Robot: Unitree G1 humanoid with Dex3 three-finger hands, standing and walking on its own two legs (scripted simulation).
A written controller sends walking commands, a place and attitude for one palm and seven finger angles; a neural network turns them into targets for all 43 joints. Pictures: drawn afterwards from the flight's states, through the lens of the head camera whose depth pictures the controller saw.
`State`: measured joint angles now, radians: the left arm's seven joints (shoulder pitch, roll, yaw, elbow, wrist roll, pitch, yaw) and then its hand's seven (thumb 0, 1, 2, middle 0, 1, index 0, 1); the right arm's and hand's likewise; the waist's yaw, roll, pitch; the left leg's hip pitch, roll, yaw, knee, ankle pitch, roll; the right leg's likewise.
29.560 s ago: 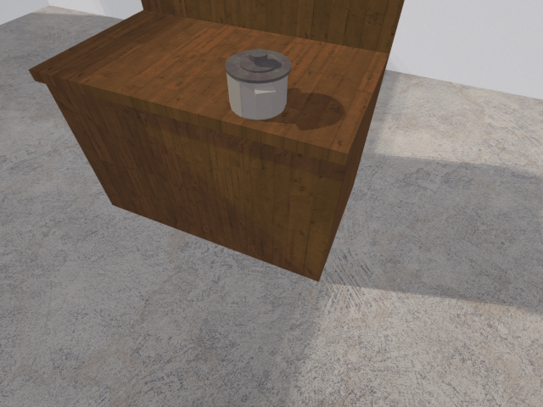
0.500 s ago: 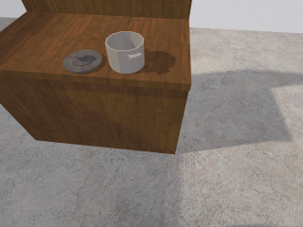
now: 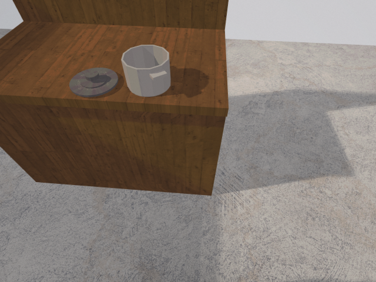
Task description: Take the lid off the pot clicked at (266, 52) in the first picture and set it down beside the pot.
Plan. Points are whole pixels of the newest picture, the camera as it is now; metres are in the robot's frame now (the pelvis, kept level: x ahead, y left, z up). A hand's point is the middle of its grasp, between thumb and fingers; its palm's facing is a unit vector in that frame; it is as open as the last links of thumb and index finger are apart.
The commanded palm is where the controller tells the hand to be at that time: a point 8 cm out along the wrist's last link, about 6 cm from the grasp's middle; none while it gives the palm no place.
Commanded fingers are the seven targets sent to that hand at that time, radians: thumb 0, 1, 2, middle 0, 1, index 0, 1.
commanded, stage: let the arm hang, fingers relaxed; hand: left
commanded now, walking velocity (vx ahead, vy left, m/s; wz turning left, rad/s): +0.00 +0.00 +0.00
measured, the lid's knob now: (92, 75) +0.78 +0.38 -0.02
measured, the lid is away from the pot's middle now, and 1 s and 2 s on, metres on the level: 0.21 0.21 0.21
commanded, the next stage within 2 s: look to check the result in 0.82 s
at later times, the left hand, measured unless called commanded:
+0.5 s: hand out of the picture +0.01 +0.17 -0.18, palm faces +0.03 -0.98 -0.20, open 7.3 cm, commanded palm none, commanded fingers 0.00 0.90 0.90 -0.20 -0.30 -0.20 -0.30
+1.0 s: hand out of the picture +0.02 +0.17 -0.18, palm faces +0.02 -0.98 -0.20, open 7.3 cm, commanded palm none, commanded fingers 0.00 0.90 0.90 -0.20 -0.30 -0.20 -0.30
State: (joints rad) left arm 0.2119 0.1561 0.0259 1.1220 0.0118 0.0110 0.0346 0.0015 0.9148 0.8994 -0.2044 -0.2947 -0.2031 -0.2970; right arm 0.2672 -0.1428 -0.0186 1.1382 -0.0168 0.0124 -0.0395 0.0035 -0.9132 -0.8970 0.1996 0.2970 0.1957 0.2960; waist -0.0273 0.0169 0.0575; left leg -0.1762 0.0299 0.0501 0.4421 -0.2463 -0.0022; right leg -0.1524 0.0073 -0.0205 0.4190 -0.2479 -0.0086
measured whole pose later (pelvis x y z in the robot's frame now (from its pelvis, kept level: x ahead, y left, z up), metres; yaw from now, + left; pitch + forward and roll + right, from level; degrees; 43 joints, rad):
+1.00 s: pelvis +0.00 +0.00 +0.00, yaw +0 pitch -1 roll +0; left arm 0.24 0.15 0.03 1.13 0.01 0.01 0.04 0.00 0.91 0.90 -0.20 -0.29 -0.20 -0.30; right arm 0.27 -0.14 -0.02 1.14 -0.02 0.01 -0.04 0.00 -0.91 -0.90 0.20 0.30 0.20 0.30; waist -0.02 0.01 0.05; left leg -0.17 0.03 0.05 0.44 -0.25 0.00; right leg -0.15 0.01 -0.02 0.41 -0.25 -0.01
